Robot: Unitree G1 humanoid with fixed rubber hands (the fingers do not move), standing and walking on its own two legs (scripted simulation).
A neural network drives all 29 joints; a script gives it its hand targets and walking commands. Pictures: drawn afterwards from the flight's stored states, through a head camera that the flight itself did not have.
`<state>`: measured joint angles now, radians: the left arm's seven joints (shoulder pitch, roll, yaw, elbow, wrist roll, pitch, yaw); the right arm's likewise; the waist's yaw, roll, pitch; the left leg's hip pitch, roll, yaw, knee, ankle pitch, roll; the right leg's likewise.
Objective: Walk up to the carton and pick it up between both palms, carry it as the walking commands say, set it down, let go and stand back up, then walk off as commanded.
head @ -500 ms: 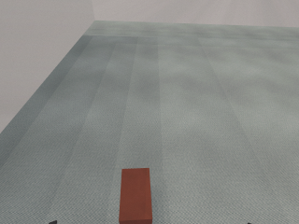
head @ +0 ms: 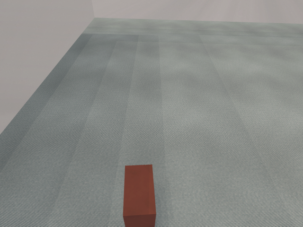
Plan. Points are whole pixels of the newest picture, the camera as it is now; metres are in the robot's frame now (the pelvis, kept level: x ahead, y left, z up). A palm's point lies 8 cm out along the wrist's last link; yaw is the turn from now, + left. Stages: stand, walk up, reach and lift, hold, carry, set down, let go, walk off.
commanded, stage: stand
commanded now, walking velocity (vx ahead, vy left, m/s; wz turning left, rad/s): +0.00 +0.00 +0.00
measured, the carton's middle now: (139, 196) +0.50 +0.07 -0.66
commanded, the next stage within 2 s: walk off in 0.56 s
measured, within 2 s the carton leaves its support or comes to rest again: neither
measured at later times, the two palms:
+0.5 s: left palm out of the picture +0.06 +0.30 -0.11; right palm out of the picture +0.07 -0.30 -0.10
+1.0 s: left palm out of the picture +0.00 +0.28 -0.12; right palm out of the picture +0.03 -0.29 -0.14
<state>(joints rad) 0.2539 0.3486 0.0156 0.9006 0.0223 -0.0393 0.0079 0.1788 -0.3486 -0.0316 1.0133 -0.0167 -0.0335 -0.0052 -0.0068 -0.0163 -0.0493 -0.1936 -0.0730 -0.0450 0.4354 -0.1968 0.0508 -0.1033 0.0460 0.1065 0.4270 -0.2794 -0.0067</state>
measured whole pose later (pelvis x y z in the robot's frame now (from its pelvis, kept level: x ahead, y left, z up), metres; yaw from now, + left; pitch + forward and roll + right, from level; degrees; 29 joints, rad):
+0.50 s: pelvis -0.01 +0.00 +0.00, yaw +0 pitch -3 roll +0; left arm 0.22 0.36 0.01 0.99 0.02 -0.03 0.01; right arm 0.13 -0.35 -0.02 1.08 -0.01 -0.04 0.00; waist 0.00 -0.01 -0.02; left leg -0.18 -0.07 -0.05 0.38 -0.15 0.05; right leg -0.10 0.04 0.10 0.38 -0.24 0.00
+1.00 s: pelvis -0.05 -0.02 -0.01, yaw +5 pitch -1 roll +0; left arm 0.16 0.32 0.02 0.96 0.01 0.07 0.05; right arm 0.13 -0.30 -0.03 1.05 -0.02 0.04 0.00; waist -0.04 0.03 0.08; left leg -0.33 -0.09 -0.12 0.46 -0.11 0.03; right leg -0.33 0.05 0.05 0.86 -0.49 0.01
